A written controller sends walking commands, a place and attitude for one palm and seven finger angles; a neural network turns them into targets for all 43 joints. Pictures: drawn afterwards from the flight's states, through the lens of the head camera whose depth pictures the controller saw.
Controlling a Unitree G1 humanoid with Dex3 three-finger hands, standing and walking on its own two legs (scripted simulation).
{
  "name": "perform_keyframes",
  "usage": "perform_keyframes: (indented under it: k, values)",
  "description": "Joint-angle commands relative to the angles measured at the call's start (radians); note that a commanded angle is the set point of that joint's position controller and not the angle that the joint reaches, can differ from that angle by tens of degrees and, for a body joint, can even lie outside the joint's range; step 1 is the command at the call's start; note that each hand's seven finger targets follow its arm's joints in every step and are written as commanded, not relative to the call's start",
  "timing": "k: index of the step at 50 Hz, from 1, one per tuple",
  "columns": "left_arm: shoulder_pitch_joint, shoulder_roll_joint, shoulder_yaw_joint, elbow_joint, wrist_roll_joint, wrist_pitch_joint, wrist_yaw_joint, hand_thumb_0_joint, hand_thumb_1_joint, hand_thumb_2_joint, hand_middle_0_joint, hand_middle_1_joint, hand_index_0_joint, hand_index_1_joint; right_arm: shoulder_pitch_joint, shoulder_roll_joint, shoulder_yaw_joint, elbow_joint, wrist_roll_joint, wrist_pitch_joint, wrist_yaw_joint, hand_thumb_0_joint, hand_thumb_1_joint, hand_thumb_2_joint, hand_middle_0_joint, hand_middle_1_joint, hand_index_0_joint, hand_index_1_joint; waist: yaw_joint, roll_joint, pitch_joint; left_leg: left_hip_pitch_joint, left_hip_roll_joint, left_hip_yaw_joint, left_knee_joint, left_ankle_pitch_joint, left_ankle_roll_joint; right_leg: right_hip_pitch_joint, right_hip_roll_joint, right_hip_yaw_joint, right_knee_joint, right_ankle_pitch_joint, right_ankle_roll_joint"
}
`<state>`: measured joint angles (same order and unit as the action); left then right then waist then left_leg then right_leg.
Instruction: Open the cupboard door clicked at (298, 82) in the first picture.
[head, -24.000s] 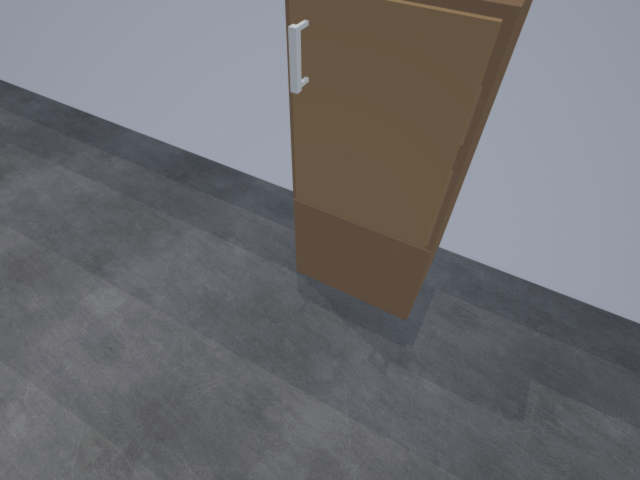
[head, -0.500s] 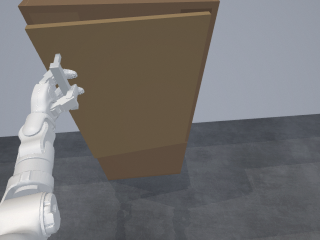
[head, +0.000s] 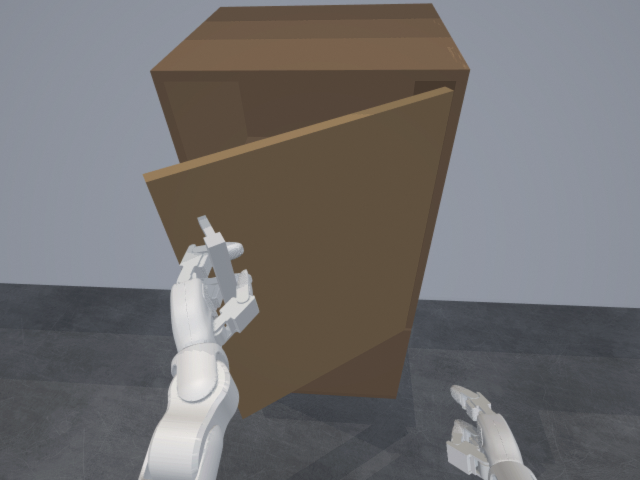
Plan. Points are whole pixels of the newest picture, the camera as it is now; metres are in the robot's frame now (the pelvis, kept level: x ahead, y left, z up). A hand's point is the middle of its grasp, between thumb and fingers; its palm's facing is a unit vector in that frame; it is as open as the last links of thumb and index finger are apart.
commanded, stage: pull the door open along its arc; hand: left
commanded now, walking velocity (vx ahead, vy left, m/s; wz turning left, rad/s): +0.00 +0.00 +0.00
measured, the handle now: (221, 271) +0.34 +0.15 +0.12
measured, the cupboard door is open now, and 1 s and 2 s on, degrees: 34 41 42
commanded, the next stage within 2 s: open thumb and fingers to let go in 0.12 s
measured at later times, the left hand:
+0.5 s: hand (278, 323) +0.26 +0.07 +0.12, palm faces +0.38 -0.92 -0.01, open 7.5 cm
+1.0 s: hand (271, 326) +0.26 +0.07 +0.12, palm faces +0.30 -0.95 +0.00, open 14.8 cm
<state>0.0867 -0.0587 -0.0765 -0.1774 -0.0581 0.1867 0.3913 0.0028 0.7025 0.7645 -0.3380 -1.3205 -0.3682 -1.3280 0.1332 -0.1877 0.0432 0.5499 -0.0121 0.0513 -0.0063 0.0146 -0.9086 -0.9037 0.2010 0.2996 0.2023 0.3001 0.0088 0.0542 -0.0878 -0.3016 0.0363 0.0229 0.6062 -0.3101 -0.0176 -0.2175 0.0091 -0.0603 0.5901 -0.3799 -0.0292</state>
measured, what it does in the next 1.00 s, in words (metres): stands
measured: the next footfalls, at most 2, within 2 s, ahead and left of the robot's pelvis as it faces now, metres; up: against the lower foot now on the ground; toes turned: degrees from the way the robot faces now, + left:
none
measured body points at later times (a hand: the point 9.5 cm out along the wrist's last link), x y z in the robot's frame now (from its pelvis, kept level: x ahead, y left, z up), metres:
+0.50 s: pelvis -0.01 -0.03 +0.00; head -0.04 -0.07 +0.45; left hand +0.24 +0.11 +0.13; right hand +0.18 -0.23 -0.10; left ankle +0.01 +0.13 -0.73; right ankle -0.04 -0.10 -0.73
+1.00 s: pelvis -0.01 +0.00 +0.00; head -0.04 -0.02 +0.45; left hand +0.24 +0.12 +0.13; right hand +0.19 -0.20 -0.08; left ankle +0.01 +0.13 -0.73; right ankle -0.04 -0.10 -0.73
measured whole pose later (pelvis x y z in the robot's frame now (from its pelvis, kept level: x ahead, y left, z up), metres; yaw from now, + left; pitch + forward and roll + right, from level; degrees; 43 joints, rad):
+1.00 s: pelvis -0.01 +0.00 +0.00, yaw +1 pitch -4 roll +0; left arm 0.14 -0.07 -0.27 -0.20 0.02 0.16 0.49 -0.01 -0.49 0.30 -0.28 -0.78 -0.29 -0.77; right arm 0.11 -0.17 0.03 0.61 -0.04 0.10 -0.02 0.02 -0.91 -0.90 0.20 0.30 0.20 0.30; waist 0.02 0.06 -0.02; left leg -0.23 0.03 0.01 0.59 -0.29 -0.02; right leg -0.14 0.01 -0.07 0.56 -0.36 -0.03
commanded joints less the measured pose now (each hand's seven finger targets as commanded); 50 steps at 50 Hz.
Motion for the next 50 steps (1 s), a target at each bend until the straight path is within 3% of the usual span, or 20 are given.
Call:
perform_keyframes:
  k: [1, 5, 8, 10, 11, 12, 14, 15, 19, 21, 25, 31, 33, 36, 40, 50]
  values:
    - [-0.077, 0.013, -0.028, -0.305, 0.072, -0.032, 0.106, 0.000, 0.900, 0.900, -0.400, -1.350, -0.400, -1.350, -0.129, -0.084, -0.042, -0.145, -0.016, -0.011, -0.004, 0.000, -0.900, -0.900, 0.200, 0.300, 0.200, 0.300, 0.021, -0.104, -0.094, 0.134, -0.023, -0.008, -0.030, 0.294, 0.030, 0.009, -0.017, 0.017, -0.115, 0.423, 0.012]
    - [0.106, -0.048, -0.130, -0.379, 0.118, -0.034, 0.114, 0.000, 0.900, 0.900, -0.400, -1.350, -0.400, -1.350, -0.146, -0.071, -0.046, -0.154, -0.022, 0.004, 0.011, 0.000, -0.900, -0.900, 0.200, 0.300, 0.200, 0.300, 0.035, -0.111, -0.086, 0.143, -0.026, -0.010, -0.013, 0.318, 0.031, 0.022, -0.019, 0.025, -0.111, 0.469, 0.007]
    - [0.017, -0.061, -0.164, -0.385, 0.115, -0.045, 0.119, 0.000, 0.900, 0.900, -0.400, -1.350, -0.400, -1.350, -0.172, -0.067, -0.037, -0.146, -0.021, 0.007, 0.007, 0.000, -0.900, -0.900, 0.200, 0.300, 0.200, 0.300, 0.012, -0.121, -0.028, 0.132, -0.035, -0.016, -0.002, 0.261, 0.035, -0.017, -0.029, 0.044, -0.138, 0.413, 0.015]
    - [-0.055, -0.043, -0.144, -0.352, 0.095, -0.058, 0.127, 0.000, 0.900, 0.900, -0.400, -1.350, -0.400, -1.350, -0.193, -0.064, -0.033, -0.130, -0.024, -0.002, -0.007, 0.000, -0.900, -0.900, 0.200, 0.300, 0.200, 0.300, 0.008, -0.155, 0.016, 0.131, -0.041, -0.023, 0.001, 0.207, 0.037, -0.046, -0.036, 0.065, -0.188, 0.319, 0.023]
    - [-0.164, -0.022, -0.117, -0.326, 0.083, -0.067, 0.135, 0.000, 0.900, 0.900, -0.400, -1.350, -0.400, -1.350, -0.203, -0.065, -0.028, -0.116, -0.025, -0.005, -0.016, 0.000, -0.900, -0.900, 0.200, 0.300, 0.200, 0.300, -0.001, -0.164, 0.025, 0.126, -0.048, -0.027, -0.002, 0.174, 0.038, -0.062, -0.042, 0.073, -0.203, 0.254, 0.026]
    - [-0.159, -0.017, -0.098, -0.296, 0.076, -0.073, 0.137, 0.000, 0.830, 0.870, -0.395, -1.342, -0.395, -1.342, -0.215, -0.061, -0.029, -0.111, -0.026, -0.008, -0.024, 0.000, -0.900, -0.900, 0.200, 0.300, 0.200, 0.300, 0.015, -0.160, 0.027, 0.126, -0.052, -0.027, 0.000, 0.157, 0.037, -0.059, -0.049, 0.091, -0.222, 0.219, 0.027]
    - [-0.182, -0.021, -0.096, -0.263, 0.079, -0.084, 0.139, 0.000, 0.690, 0.810, -0.385, -1.327, -0.385, -1.327, -0.214, -0.059, -0.026, -0.103, -0.030, -0.014, -0.032, 0.000, -0.900, -0.900, 0.200, 0.300, 0.200, 0.300, 0.021, -0.167, 0.011, 0.129, -0.058, -0.032, -0.007, 0.154, 0.039, -0.045, -0.059, 0.107, -0.233, 0.205, 0.030]
    - [-0.182, -0.011, -0.091, -0.255, 0.088, -0.087, 0.139, 0.000, 0.620, 0.780, -0.380, -1.320, -0.380, -1.320, -0.211, -0.057, -0.029, -0.096, -0.028, -0.014, -0.033, 0.000, -0.900, -0.900, 0.200, 0.300, 0.200, 0.300, 0.030, -0.140, -0.002, 0.140, -0.057, -0.033, -0.015, 0.167, 0.038, -0.032, -0.058, 0.107, -0.231, 0.213, 0.024]
    - [-0.152, -0.025, -0.103, -0.248, 0.091, -0.106, 0.119, 0.000, 0.340, 0.660, -0.360, -1.290, -0.360, -1.290, -0.185, -0.058, -0.035, -0.097, -0.030, -0.012, -0.033, 0.000, -0.900, -0.900, 0.200, 0.300, 0.200, 0.300, 0.034, -0.146, -0.081, 0.158, -0.052, -0.030, -0.032, 0.233, 0.040, 0.034, -0.062, 0.091, -0.179, 0.408, 0.032]
    - [-0.142, -0.013, -0.095, -0.254, 0.085, -0.115, 0.101, 0.000, 0.200, 0.600, -0.350, -1.275, -0.350, -1.275, -0.175, -0.059, -0.039, -0.096, -0.027, -0.012, -0.035, 0.000, -0.900, -0.900, 0.200, 0.300, 0.200, 0.300, 0.035, -0.152, -0.092, 0.162, -0.048, -0.028, -0.043, 0.244, 0.039, 0.051, -0.060, 0.084, -0.172, 0.438, 0.034]
    - [-0.158, -0.004, -0.089, -0.237, 0.072, -0.128, 0.079, 0.000, -0.080, 0.480, -0.330, -1.245, -0.330, -1.245, -0.175, -0.062, -0.037, -0.094, -0.026, -0.017, -0.041, 0.000, -0.900, -0.900, 0.200, 0.300, 0.200, 0.300, 0.026, -0.179, -0.046, 0.158, -0.047, -0.027, -0.044, 0.231, 0.042, 0.034, -0.060, 0.088, -0.192, 0.419, 0.038]
    - [-0.162, -0.010, -0.081, -0.236, 0.061, -0.135, 0.076, 0.000, -0.500, 0.300, -0.300, -1.200, -0.300, -1.200, -0.180, -0.061, -0.036, -0.099, -0.026, -0.021, -0.043, 0.000, -0.900, -0.900, 0.200, 0.300, 0.200, 0.300, 0.034, -0.137, -0.045, 0.177, -0.047, -0.021, -0.053, 0.231, 0.041, 0.025, -0.056, 0.077, -0.194, 0.390, 0.032]
    - [-0.133, -0.013, -0.079, -0.247, 0.061, -0.135, 0.080, 0.000, -0.500, 0.300, -0.300, -1.200, -0.300, -1.200, -0.180, -0.059, -0.039, -0.104, -0.026, -0.022, -0.040, 0.000, -0.900, -0.900, 0.200, 0.300, 0.200, 0.300, 0.040, -0.152, -0.051, 0.179, -0.046, -0.018, -0.053, 0.240, 0.041, 0.035, -0.054, 0.074, -0.191, 0.409, 0.032]
    - [-0.110, -0.024, -0.093, -0.254, 0.071, -0.128, 0.088, 0.000, -0.500, 0.300, -0.275, -1.050, -0.275, -1.050, -0.179, -0.059, -0.040, -0.107, -0.025, -0.014, -0.035, 0.000, -0.900, -0.900, 0.200, 0.300, 0.200, 0.300, 0.043, -0.140, -0.055, 0.180, -0.045, -0.016, -0.052, 0.268, 0.039, 0.042, -0.048, 0.059, -0.171, 0.438, 0.024]
    - [-0.115, -0.033, -0.105, -0.250, 0.089, -0.114, 0.108, 0.000, -0.500, 0.300, -0.242, -0.850, -0.242, -0.850, -0.181, -0.061, -0.042, -0.111, -0.026, -0.008, -0.029, 0.000, -0.900, -0.900, 0.200, 0.300, 0.200, 0.300, 0.041, -0.139, -0.031, 0.180, -0.042, -0.016, -0.049, 0.266, 0.039, 0.018, -0.036, 0.044, -0.171, 0.389, 0.014]
    - [-0.142, -0.080, -0.153, -0.258, 0.105, -0.078, 0.150, 0.000, -0.500, 0.300, -0.158, -0.350, -0.158, -0.350, -0.201, -0.059, -0.040, -0.112, -0.023, 0.010, -0.011, 0.000, -0.900, -0.900, 0.200, 0.300, 0.200, 0.300, 0.043, -0.100, -0.052, 0.183, -0.029, -0.026, -0.046, 0.255, 0.029, -0.009, -0.015, 0.006, -0.139, 0.299, -0.008]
